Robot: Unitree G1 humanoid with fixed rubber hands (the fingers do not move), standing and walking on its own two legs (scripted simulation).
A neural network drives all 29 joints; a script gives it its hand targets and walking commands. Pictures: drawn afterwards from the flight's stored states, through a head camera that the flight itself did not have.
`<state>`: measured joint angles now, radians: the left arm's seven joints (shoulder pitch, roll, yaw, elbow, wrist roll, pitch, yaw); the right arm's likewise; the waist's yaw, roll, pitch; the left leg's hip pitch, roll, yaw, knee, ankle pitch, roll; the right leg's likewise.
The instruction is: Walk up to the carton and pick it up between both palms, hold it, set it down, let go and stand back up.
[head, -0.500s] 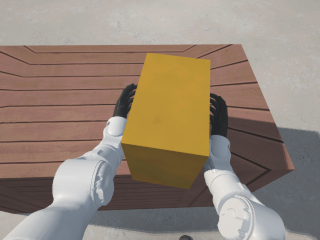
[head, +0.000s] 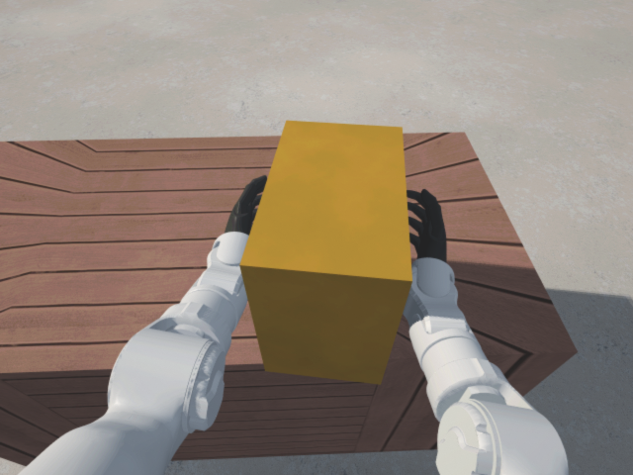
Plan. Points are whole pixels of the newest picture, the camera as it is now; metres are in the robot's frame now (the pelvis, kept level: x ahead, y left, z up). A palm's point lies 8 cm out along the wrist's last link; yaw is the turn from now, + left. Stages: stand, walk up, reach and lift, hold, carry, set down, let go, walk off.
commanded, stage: reach and lift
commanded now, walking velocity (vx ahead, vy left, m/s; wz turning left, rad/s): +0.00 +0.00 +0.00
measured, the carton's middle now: (332, 250) +0.42 -0.01 +0.06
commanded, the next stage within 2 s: none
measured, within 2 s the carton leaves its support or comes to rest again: neither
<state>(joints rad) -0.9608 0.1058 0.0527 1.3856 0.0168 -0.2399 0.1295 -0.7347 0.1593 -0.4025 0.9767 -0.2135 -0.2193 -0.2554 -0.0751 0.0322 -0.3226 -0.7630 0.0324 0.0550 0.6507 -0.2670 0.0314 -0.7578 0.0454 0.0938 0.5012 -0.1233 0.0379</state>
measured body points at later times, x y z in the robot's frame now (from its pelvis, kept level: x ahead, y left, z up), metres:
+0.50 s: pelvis -0.01 +0.01 +0.01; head -0.06 +0.01 +0.46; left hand +0.41 +0.13 +0.18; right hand +0.39 -0.12 +0.18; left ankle +0.01 +0.09 -0.72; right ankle +0.05 -0.15 -0.72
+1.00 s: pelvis -0.03 -0.01 +0.02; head -0.08 -0.01 +0.47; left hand +0.38 +0.12 +0.20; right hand +0.38 -0.14 +0.19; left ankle +0.01 +0.09 -0.72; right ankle +0.05 -0.15 -0.72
